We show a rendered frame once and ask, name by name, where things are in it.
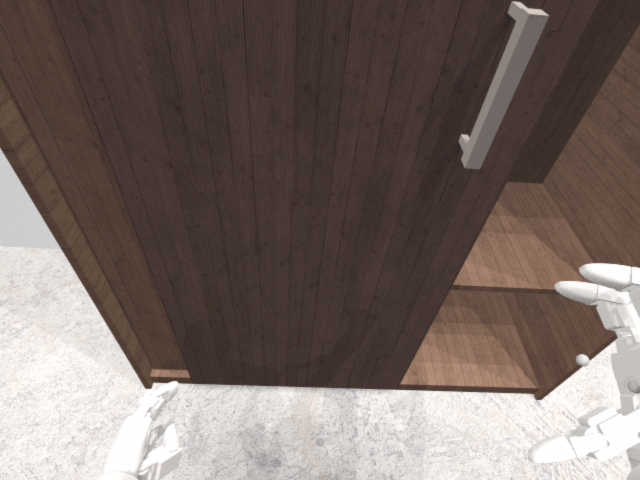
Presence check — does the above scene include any wardrobe door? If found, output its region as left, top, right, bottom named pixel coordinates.
left=0, top=0, right=187, bottom=370
left=46, top=0, right=603, bottom=390

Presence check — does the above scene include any right robot hand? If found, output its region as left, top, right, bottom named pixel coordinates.
left=527, top=263, right=640, bottom=464

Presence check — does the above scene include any handle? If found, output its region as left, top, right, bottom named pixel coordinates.
left=458, top=1, right=549, bottom=169

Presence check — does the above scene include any left robot hand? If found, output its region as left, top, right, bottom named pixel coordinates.
left=101, top=381, right=182, bottom=480

